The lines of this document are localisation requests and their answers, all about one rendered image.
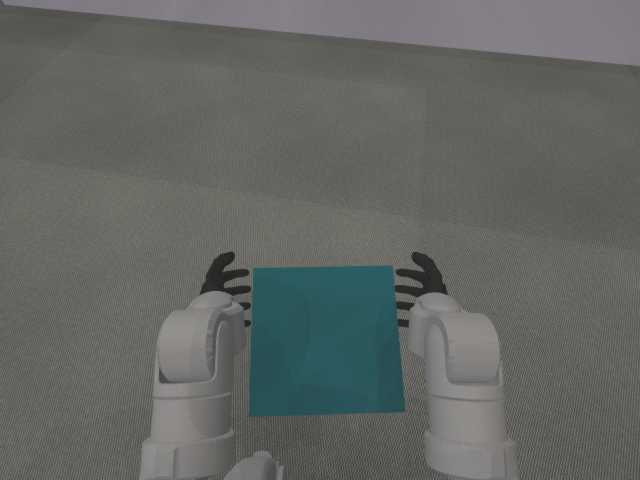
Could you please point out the right robot forearm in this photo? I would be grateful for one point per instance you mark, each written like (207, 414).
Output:
(467, 437)

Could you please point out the robot left thigh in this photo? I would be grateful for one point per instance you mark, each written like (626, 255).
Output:
(257, 468)

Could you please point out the left robot forearm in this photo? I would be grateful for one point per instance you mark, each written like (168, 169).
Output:
(191, 438)

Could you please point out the robot left shin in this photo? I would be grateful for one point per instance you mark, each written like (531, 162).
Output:
(262, 453)

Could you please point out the robot right hand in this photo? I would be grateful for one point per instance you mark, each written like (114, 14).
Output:
(431, 280)

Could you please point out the robot left hand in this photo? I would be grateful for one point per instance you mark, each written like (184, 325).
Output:
(215, 279)

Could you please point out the carton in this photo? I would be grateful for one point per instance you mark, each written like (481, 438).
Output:
(324, 340)

